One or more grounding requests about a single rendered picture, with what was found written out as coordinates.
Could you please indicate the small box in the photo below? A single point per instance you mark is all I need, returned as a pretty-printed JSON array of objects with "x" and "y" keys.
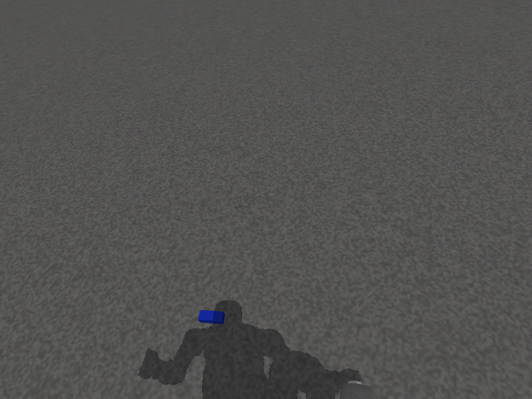
[{"x": 211, "y": 317}]

